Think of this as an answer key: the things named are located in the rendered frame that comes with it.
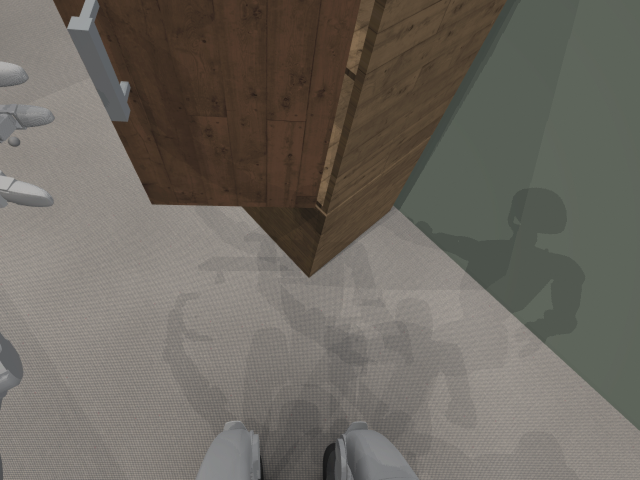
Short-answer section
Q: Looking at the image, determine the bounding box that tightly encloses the handle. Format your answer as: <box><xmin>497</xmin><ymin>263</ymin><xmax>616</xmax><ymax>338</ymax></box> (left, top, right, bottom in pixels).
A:
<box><xmin>67</xmin><ymin>0</ymin><xmax>131</xmax><ymax>122</ymax></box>

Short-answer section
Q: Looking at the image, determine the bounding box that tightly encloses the left robot thigh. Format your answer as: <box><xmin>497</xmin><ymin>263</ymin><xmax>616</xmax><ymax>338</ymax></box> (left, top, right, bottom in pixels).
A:
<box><xmin>195</xmin><ymin>429</ymin><xmax>261</xmax><ymax>480</ymax></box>

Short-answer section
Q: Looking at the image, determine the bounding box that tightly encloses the cupboard door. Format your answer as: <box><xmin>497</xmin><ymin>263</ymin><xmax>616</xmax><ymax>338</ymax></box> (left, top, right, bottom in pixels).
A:
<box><xmin>53</xmin><ymin>0</ymin><xmax>361</xmax><ymax>208</ymax></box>

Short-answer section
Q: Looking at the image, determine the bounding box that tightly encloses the robot left hand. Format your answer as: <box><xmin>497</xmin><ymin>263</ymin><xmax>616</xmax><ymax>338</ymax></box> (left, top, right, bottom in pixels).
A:
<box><xmin>0</xmin><ymin>61</ymin><xmax>55</xmax><ymax>208</ymax></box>

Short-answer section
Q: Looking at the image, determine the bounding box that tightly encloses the robot right shin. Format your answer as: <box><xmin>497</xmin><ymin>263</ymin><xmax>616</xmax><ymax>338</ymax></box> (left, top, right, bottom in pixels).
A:
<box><xmin>335</xmin><ymin>421</ymin><xmax>368</xmax><ymax>480</ymax></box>

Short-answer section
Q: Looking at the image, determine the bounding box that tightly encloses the robot left upper arm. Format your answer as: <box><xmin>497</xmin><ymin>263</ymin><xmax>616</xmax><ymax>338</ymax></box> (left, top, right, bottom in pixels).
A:
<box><xmin>0</xmin><ymin>332</ymin><xmax>23</xmax><ymax>480</ymax></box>

